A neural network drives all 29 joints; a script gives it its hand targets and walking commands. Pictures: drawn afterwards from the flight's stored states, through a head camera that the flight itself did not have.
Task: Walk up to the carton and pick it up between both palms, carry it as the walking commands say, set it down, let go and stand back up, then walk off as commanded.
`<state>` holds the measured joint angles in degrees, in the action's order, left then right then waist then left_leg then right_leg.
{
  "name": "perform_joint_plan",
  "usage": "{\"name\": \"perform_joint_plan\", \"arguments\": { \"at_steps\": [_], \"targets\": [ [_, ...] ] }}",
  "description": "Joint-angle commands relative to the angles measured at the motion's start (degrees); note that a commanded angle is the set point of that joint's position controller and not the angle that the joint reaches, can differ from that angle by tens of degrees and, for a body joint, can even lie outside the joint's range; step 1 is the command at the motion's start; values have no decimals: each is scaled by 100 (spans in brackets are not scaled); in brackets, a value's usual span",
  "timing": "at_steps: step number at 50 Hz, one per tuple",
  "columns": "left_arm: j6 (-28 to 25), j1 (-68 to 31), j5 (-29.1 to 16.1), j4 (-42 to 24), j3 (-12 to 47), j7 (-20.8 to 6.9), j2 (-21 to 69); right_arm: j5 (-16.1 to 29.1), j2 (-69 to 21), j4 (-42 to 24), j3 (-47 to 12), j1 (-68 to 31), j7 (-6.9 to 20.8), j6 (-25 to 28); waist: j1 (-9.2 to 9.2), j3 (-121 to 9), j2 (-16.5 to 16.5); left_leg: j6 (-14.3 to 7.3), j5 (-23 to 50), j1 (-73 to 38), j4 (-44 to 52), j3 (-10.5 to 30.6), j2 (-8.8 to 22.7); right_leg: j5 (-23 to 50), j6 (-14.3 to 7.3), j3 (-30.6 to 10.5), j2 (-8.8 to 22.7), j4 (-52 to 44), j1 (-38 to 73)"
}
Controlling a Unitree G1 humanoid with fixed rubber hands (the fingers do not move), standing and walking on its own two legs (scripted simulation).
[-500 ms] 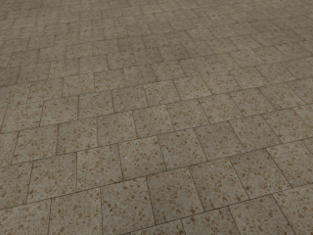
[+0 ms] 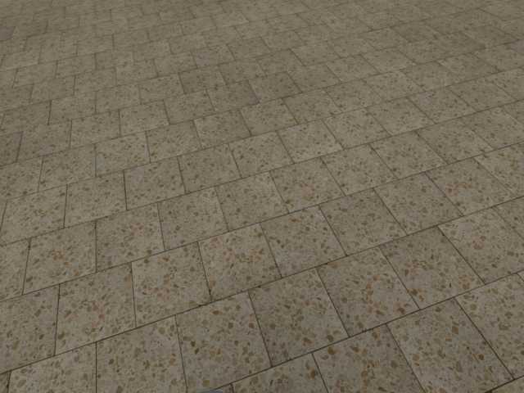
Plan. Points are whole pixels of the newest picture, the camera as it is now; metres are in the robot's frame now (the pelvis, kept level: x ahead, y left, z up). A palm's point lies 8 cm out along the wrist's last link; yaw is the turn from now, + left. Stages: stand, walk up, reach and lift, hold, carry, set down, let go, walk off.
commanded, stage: walk off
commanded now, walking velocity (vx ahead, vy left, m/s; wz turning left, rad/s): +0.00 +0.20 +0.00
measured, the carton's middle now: out of the picture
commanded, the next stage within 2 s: none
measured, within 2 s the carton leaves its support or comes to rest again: neither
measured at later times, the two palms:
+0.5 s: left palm out of the picture +0.07 +0.36 -0.12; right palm out of the picture +0.05 -0.17 -0.13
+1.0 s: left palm out of the picture +0.04 +0.43 -0.12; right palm out of the picture +0.05 -0.10 -0.13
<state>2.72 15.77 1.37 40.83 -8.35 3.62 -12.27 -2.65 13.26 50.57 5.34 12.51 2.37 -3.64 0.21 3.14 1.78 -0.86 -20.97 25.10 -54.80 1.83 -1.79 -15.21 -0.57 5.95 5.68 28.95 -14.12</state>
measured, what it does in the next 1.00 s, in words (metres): steps to the left: left foot, then right foot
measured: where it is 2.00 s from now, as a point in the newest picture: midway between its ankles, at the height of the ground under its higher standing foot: outside the picture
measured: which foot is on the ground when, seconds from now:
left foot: up 0.00-0.22, down 0.24-0.62, up 0.64-0.94, down 0.96-1.00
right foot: down 0.00-0.24, up 0.26-0.58, down 0.60-0.96, up 0.98-1.00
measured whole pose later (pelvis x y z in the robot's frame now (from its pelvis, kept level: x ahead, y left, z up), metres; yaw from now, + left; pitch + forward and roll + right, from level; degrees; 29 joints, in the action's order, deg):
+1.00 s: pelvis -0.03 +0.15 -0.01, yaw +2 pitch +0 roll -1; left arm 2.6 15.4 1.4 41.4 -8.3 2.0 -13.3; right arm -2.6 12.6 49.8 5.3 12.8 2.9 -2.9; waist -1.4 3.3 -0.3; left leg 0.8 -15.6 15.9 -32.1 -0.9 1.7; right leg -25.3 3.6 5.4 7.9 39.7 -18.2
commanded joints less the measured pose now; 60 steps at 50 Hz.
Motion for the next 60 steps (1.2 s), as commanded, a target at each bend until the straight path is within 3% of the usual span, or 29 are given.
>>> {"name": "perform_joint_plan", "arguments": {
  "at_steps": [1, 4, 7, 9, 11, 12, 14, 16, 19, 22, 25, 26, 28, 29, 30, 31, 32, 34, 37, 39, 41, 43, 45, 46, 47, 48, 50, 56, 60],
  "targets": [
    [-243, 501, 42, 367, 74, 54, -724, 28, 256, -282, 31, 382, 17, -34, -154, -242, -1015, 502, 78, 952, -250, 362, 87, 1427, -435, -959, 1307, -1096, 1409],
    [-294, 750, 24, 489, 5, 47, -873, 88, 221, -286, 30, -39, 14, -13, -334, -487, -1185, 707, 241, 613, 525, 129, 391, 2771, -501, -693, 1534, -841, 1443],
    [-186, 497, 82, 407, -88, -35, -1256, 170, 189, -494, -29, -213, 38, 32, -377, -263, -1792, 716, -107, -363, 1503, -275, 558, 2654, -750, -583, 1571, -725, 481],
    [-122, 298, 70, 322, -153, -91, -1318, 125, 132, -375, -74, -18, 15, 40, -270, -539, -2104, 463, -62, -982, 2736, -232, 720, 1796, -517, -675, 1496, -650, 491],
    [-96, 361, 79, 225, -24, -151, -1022, 10, 598, -112, 104, 615, -3, 113, 8, -530, -317, 295, 1183, -1984, 3715, -178, 617, 988, -236, -372, 1073, 628, -477],
    [-85, 503, 93, 167, 33, -147, -533, -112, 1221, -35, 195, 846, -4, 129, 70, -473, 1861, -176, 2213, -2175, 4176, 1399, 1972, -1242, 172, 183, 174, 1776, -1428],
    [29, -18, -16, 4, 48, -77, -601, 34, 1061, -353, 202, 189, -29, 136, 132, -373, 1638, -870, 1531, -929, 4042, 1050, 1783, -2165, 93, -496, -393, 3547, -1265],
    [39, -178, -73, 60, 36, -67, -902, 70, 375, -406, -49, -82, -23, 199, 98, -54, 825, -885, 1983, -1040, 3847, 644, 1294, -1539, 56, -400, -317, 3829, -1619],
    [63, 270, -60, 231, 36, -68, -831, 39, 450, -430, -138, 310, -125, 233, 145, -718, 869, -832, 2612, -1672, 3593, 786, 1291, -1229, 124, -228, -305, 4069, -1673],
    [21, -412, -85, -24, 190, -39, -392, 71, 489, -366, -113, 394, -165, 245, 281, -283, 474, -1031, 3268, -1995, 3594, 864, 1293, -1676, 269, -16, -275, 2781, -1719],
    [5, -234, -197, 9, 295, 16, -265, 135, 596, -270, -111, 422, -139, 281, 264, -676, 930, -1080, 4447, -2423, 3265, 830, 1379, -1585, 269, 36, -326, 1302, -1051],
    [-55, 57, -219, 75, 264, 67, -184, 53, 671, -117, -82, 750, -242, 197, 277, -978, 1389, -1061, 4086, -2652, 3172, 736, 1165, -1516, 283, 91, -493, 780, -710],
    [-45, 510, -160, 297, 257, 75, -191, 133, 433, -221, -183, 422, -233, 196, 84, -925, 911, -949, 3431, -1901, 3099, 922, 1228, -377, 193, 237, -460, -409, 296],
    [-115, 538, -124, 276, 197, 37, -586, 199, 599, -125, -124, 464, -216, 169, -97, -595, 128, -630, 2703, -802, 2982, 703, 953, 878, 253, -2, -243, -921, 1150],
    [-176, 1012, 62, 404, 24, 71, -1015, 240, 203, -336, -226, 144, -62, 251, -477, -888, -1061, -76, 1173, 84, 2110, 83, 455, 859, -59, -1447, 1306, -1305, 1876],
    [-118, 1161, 106, 520, -37, 103, -1491, 130, 137, -483, -192, -75, -77, 183, -530, -483, -1937, 177, -1102, 1232, 788, -444, 55, 2024, -992, -2581, 2855, -1345, 1736],
    [-93, 1149, 78, 571, -61, 168, -1324, 44, 366, -439, -123, -212, -72, 100, -553, -240, -1430, 97, -1070, 1035, -417, 187, 312, 2550, -1443, -2470, 2949, -1336, 1085],
    [-174, 247, 15, 290, 15, 85, -1089, 142, 484, -397, 20, -206, 91, 30, -19, -191, -945, 138, -486, 729, -882, 316, 285, 2446, -1165, -1456, 2278, -1364, 682],
    [-201, 95, -35, 273, 17, 48, -1124, 92, 288, -323, -8, -71, 122, 3, -75, -263, -1139, 256, 225, 38, -411, 124, 380, 2329, -651, -417, 1532, -1214, 121],
    [-211, 692, 72, 479, -28, 31, -1010, 31, 261, -457, 17, -537, 109, -18, -458, -304, -1211, 412, 31, 411, 176, -52, 320, 2201, -662, -751, 1593, -991, 884],
    [-179, 232, 141, 348, -118, 38, -1379, 97, 295, -413, -25, 63, 179, 9, -62, -274, -1466, 465, -45, -184, 877, -129, 528, 1609, -629, -575, 1481, -1019, 478],
    [-109, 404, 37, 425, -101, -98, -1148, 105, 205, -541, -20, -442, 169, 22, -485, 8, -1909, 555, 84, -594, 1667, -475, 447, 1291, -547, -400, 1261, -1114, -56],
    [-88, 327, 65, 313, -60, -139, -1343, 97, 474, -363, 53, -10, 116, 83, -284, -389, -1587, 360, 266, -1299, 2477, -667, 393, 1253, -415, -520, 1271, -561, -5],
    [-112, -157, 103, 214, -19, -172, -1333, 25, 611, -240, 124, 536, 60, 140, 89, -392, -992, 243, 948, -1586, 3283, -605, 474, 1139, -270, -347, 1175, 81, -147],
    [-150, 367, 9, 299, 12, -206, -974, -25, 812, -136, 180, 724, 14, 206, 27, -673, -69, 69, 1635, -1878, 3787, 7, 1042, 416, -16, -29, 811, 609, -316],
    [-78, 104, -37, -16, 99, -234, -546, -14, 1298, -204, 220, 876, 27, 218, 314, -674, 2019, -460, 2111, -1852, 4281, 1643, 1945, -2052, 293, 112, -304, 2071, -1267],
    [65, 80, -86, 31, 150, -170, -484, -6, 1128, -367, 187, 140, -48, 163, 34, -378, 1201, -1045, 1259, -1196, 4079, 1260, 1925, -2189, 72, -553, -254, 3533, -1406],
    [31, -132, 46, 108, 103, -78, -529, 19, 529, -392, -51, 390, -200, 208, 250, -386, 773, -1030, 3837, -1668, 3408, 512, 1387, -1513, 237, -70, -245, 3418, -1552],
    [3, -69, -100, 153, 217, 93, -319, 105, 605, -207, -92, 486, -271, 194, 245, -362, 809, -1176, 3537, -1700, 3403, 667, 1379, -1686, 230, 106, -303, 1915, -993]
  ]
}}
